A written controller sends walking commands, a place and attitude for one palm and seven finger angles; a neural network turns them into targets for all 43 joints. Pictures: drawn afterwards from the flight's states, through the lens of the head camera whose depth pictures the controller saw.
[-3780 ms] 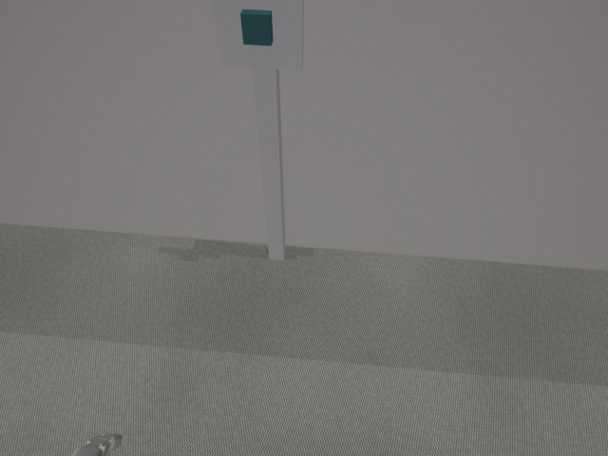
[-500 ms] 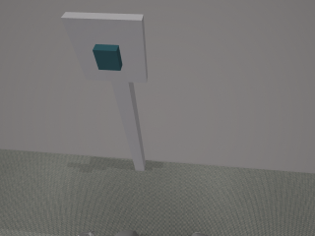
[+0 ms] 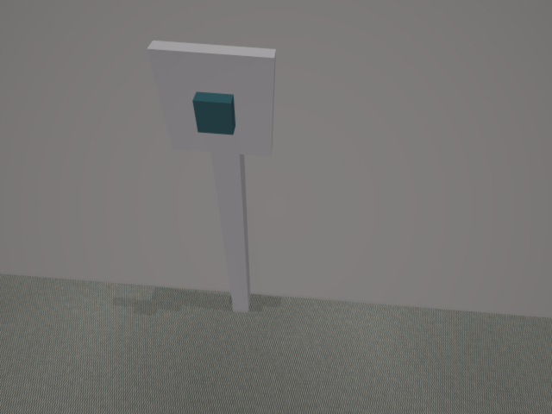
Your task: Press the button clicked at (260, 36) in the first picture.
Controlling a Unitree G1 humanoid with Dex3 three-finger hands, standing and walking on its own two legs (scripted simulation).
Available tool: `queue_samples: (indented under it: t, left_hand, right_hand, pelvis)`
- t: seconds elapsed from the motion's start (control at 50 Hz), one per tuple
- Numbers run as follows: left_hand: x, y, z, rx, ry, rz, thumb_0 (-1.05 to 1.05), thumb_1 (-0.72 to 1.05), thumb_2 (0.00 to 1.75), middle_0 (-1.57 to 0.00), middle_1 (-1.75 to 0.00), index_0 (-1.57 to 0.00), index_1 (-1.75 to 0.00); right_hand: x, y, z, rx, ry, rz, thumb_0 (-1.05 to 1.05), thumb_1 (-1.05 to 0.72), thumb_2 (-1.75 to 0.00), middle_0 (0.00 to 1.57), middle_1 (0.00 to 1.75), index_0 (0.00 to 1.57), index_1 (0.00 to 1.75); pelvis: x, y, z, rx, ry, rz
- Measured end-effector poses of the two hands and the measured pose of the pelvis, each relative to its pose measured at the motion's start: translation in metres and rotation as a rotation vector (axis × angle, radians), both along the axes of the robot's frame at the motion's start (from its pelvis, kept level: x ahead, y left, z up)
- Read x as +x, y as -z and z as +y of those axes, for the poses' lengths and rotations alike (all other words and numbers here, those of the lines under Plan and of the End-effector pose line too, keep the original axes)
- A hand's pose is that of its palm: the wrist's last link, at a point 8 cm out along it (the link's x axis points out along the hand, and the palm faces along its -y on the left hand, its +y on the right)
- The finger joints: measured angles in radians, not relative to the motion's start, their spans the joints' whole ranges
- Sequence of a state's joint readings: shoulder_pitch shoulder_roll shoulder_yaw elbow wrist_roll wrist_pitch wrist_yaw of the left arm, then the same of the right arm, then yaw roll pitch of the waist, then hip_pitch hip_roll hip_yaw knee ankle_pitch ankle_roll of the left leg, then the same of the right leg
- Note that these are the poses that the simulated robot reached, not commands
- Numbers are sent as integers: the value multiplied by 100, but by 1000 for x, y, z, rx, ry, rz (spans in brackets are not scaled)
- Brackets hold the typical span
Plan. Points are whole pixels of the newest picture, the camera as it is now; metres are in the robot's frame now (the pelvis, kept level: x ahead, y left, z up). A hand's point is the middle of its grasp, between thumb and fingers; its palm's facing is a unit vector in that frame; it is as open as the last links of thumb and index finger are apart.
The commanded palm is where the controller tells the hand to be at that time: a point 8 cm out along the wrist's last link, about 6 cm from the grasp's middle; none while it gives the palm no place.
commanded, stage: come to a stop and stand still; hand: left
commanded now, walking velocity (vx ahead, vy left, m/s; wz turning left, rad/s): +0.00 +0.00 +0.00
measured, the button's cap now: (215, 112) +0.55 +0.14 +0.14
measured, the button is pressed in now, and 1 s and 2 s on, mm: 0 0 0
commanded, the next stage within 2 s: look again from close up in 0.50 s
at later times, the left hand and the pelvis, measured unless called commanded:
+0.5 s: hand out of the picture -0.03 +0.11 -0.18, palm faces +0.05 -0.99 -0.15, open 7.4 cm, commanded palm none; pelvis -0.01 -0.04 +0.00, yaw +1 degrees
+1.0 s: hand out of the picture -0.01 +0.17 -0.19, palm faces +0.05 -0.98 -0.18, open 7.4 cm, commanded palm none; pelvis -0.02 +0.00 -0.01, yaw +1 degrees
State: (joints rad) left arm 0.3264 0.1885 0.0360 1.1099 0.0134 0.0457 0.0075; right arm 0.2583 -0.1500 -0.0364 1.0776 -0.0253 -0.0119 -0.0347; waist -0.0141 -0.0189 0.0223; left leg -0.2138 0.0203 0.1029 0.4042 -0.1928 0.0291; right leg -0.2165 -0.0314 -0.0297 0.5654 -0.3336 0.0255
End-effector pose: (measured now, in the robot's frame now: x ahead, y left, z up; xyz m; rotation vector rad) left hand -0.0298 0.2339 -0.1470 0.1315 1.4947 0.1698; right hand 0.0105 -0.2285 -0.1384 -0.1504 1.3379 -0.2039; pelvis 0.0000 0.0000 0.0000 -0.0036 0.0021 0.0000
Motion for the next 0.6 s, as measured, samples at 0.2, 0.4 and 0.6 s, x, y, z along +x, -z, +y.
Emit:
queue_samples:
  t: [0.2, 0.4, 0.6]
  left_hand:
    - [6, -1, -50, -22, 20, -59, 0, 91, 90, -19, -30, -20, -30]
    - [0, 1, -71, -30, 1, -64, 1, 92, 89, -20, -30, -20, -30]
    - [-9, 1, -79, -39, -22, -39, 0, 91, 89, -20, -30, -20, -30]
  right_hand:
    - [-48, 16, -5, 84, 31, 123, 1, -91, -90, 19, 30, 20, 30]
    - [-61, 16, -6, 112, 31, 155, 1, -91, -90, 19, 30, 20, 30]
    - [-48, 15, -15, 92, 16, 139, 1, -91, -90, 19, 30, 20, 30]
  pelvis:
    - [-5, 1, -24, 9, -2, -28]
    - [-7, 1, -39, 6, -8, -31]
    - [-4, 1, -42, 5, -11, -24]
